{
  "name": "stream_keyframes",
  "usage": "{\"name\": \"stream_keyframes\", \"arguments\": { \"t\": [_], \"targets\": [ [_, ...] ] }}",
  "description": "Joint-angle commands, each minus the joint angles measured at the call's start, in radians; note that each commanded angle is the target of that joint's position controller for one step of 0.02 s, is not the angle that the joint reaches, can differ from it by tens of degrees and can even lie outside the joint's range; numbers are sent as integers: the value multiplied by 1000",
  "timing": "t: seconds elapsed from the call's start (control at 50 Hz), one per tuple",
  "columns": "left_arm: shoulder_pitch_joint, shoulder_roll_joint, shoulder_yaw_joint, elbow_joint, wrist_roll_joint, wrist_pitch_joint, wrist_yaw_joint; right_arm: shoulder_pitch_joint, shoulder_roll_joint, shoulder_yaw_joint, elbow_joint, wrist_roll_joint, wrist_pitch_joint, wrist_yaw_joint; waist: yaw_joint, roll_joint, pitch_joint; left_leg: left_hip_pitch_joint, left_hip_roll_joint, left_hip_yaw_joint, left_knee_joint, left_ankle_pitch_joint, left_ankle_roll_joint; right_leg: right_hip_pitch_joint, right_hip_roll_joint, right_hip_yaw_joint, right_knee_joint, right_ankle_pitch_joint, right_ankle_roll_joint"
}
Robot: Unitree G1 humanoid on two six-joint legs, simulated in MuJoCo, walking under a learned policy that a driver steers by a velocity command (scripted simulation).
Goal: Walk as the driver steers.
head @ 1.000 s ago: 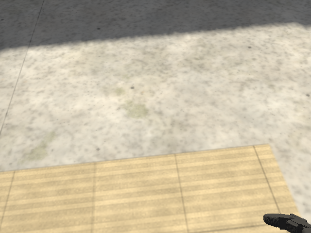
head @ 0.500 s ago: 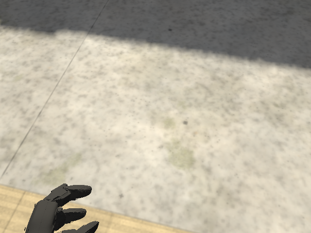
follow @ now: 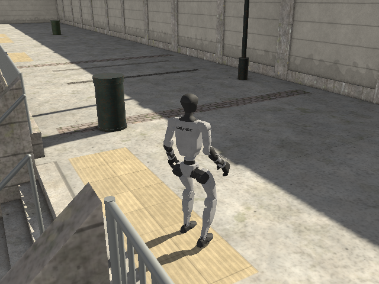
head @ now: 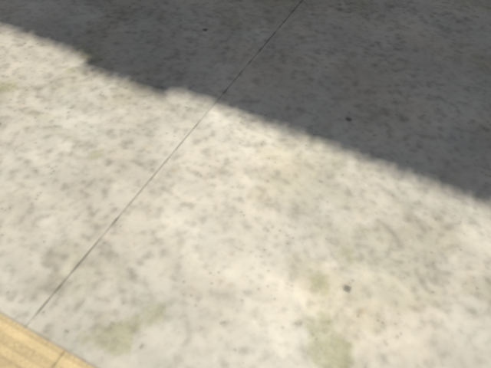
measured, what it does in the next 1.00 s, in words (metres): steps on the spot, turning right: right foot, then right foot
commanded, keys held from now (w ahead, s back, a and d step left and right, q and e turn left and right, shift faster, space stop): shift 0.02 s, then e+shift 0.62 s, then shift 0.36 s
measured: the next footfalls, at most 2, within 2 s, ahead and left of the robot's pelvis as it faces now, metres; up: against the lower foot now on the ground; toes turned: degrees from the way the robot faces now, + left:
right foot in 0.10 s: +0.05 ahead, -0.15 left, +0.00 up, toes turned -2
right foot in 0.62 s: -0.01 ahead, -0.17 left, +0.00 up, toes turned -31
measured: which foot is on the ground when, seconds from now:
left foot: down 0.00-0.62, up 0.64-1.00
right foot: up 0.00-0.08, down 0.10-0.30, up 0.32-0.60, down 0.62-1.00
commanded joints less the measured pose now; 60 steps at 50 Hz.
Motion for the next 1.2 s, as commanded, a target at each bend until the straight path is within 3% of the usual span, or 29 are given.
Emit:
{"name": "stream_keyframes", "arguments": {
  "t": [0.02,0.06,0.1,0.14,0.22,0.28,0.3,0.32,0.34,0.38,0.44,0.5,0.58,0.6,0.62,0.64,0.66,0.68,0.72,0.74,0.78,0.9,1.04,1.08,1.1,1.12,1.14,1.16,1.2],
  "targets": [
    [108,44,13,-8,3,10,11,-53,-143,-50,-59,0,-3,-17,28,166,-174,113,203,-212,-170,143,178,111,3,-5,-134,119,-5],
    [136,28,9,13,3,10,-1,-55,-121,-47,-45,10,-1,-26,48,164,-176,105,193,-159,-145,1,146,207,26,-40,-298,295,-29],
    [32,123,25,-50,28,18,-6,13,-165,-69,-24,21,3,-44,-3,101,-96,97,159,-129,-91,-169,64,135,-17,33,-359,401,-94],
    [-23,185,55,-79,3,25,-1,19,-151,-79,-31,0,6,-59,-29,-125,-13,131,21,54,34,-197,-14,-27,-91,194,-473,310,-193],
    [-17,172,72,-112,-9,8,13,-15,-114,-94,-51,11,-1,-60,-7,-207,-16,37,-35,37,160,-124,-10,93,-146,384,-481,513,-246],
    [-62,130,75,-166,-24,11,17,74,-131,-110,-40,10,-17,-47,-43,-95,-114,267,46,-32,10,88,33,11,-56,346,-331,492,-178],
    [-41,97,69,-182,-29,17,14,129,-181,-127,-29,0,-10,-49,-41,79,-156,431,189,-136,-42,230,94,-152,20,242,-186,299,-109],
    [-16,69,60,-198,-29,19,8,158,-209,-133,-22,-5,-5,-48,-43,325,-184,492,399,-377,-157,354,222,-288,111,89,27,3,-54],
    [-4,122,83,-189,-19,22,-1,143,-172,-117,-48,-12,-11,-53,-39,276,-193,475,497,-431,-180,433,293,-326,52,86,295,-138,-24],
    [18,124,94,-170,-30,48,-3,18,-154,-107,-87,0,-15,-67,14,122,-122,331,405,-240,-202,291,234,-300,-7,82,417,-16,-4],
    [6,75,79,-189,-28,73,-4,-29,-186,-114,-79,3,-12,-80,15,151,-65,239,309,-26,-232,179,164,-238,-28,8,294,141,12],
    [-49,45,63,-234,-26,67,-28,-11,-221,-127,-64,7,-6,-82,-12,173,-108,264,321,76,-200,182,147,-120,-43,-31,51,141,-11],
    [14,88,87,-230,-25,75,-48,1,-247,-141,-38,37,-3,-57,12,186,-135,265,376,128,-121,100,99,61,4,-121,-208,220,-67],
    [64,98,100,-212,-25,80,-43,11,-221,-137,-28,46,-1,-49,29,160,-134,226,351,162,-50,12,52,141,39,-133,-293,262,-97],
    [132,144,121,-191,-17,79,-30,55,-178,-130,-5,41,7,-40,39,42,-93,111,286,224,119,-111,-14,242,38,-47,-411,370,-146],
    [174,297,157,-214,-6,67,-13,38,-127,-118,-45,-1,14,-38,18,-306,-31,-257,150,291,520,-519,-120,384,-231,390,-476,782,-268],
    [132,323,149,-262,36,34,-24,-83,-138,-114,-111,-7,2,-47,59,-304,-139,-375,50,46,709,-572,-128,340,-340,606,-539,793,-439],
    [112,277,136,-260,45,11,-33,-131,-177,-122,-109,19,-1,-55,78,-181,-146,-389,61,-12,768,-485,-101,340,-310,517,-565,669,-417],
    [10,182,105,-260,0,4,-14,-84,-184,-127,-63,15,0,-73,11,-80,-116,-376,99,-40,715,-295,-74,298,-219,372,-531,568,-295],
    [-37,151,90,-266,-11,10,-5,-52,-191,-130,-51,7,4,-75,-18,-91,-121,-320,96,-34,704,-241,-79,248,-191,322,-522,604,-273],
    [-44,123,74,-268,2,9,6,-19,-176,-124,-35,12,8,-65,-31,-91,-155,-249,74,-24,720,-172,-85,225,-161,276,-517,666,-265],
    [-15,113,62,-243,10,7,14,-33,-136,-93,-24,22,13,-54,0,-93,-135,-163,83,-36,430,-142,-105,253,-147,274,-532,553,-273],
    [-26,84,45,-217,10,17,-10,-3,-130,-84,-12,32,-2,-34,5,-107,-78,74,61,7,98,-220,-82,179,-129,323,-488,541,-296],
    [-18,51,33,-206,4,13,-10,45,-120,-76,6,16,-16,-23,-30,-72,-92,245,72,-8,-119,30,-55,141,-82,301,-456,539,-235],
    [7,29,27,-205,18,4,-11,66,-164,-82,2,-1,-20,-24,-13,0,-120,334,153,-85,-117,233,-28,103,-34,260,-407,446,-181],
    [68,35,34,-203,26,-8,-21,38,-224,-97,8,3,-21,-24,61,162,-130,349,200,-119,-61,314,27,71,54,171,-383,324,-139],
    [41,34,33,-197,32,-11,-23,10,-156,-84,10,11,-20,-20,46,217,-145,265,196,-132,-88,145,59,140,69,121,-388,274,-102],
    [-12,57,41,-200,29,-8,-24,-10,-121,-75,-1,12,-22,-17,23,180,-109,233,164,-112,-97,41,41,148,68,119,-389,285,-94],
    [-53,48,45,-213,20,8,-21,0,-141,-79,-7,13,-30,-22,-2,118,-70,210,131,-76,-84,-19,7,136,65,132,-386,350,-111]
  ]
}}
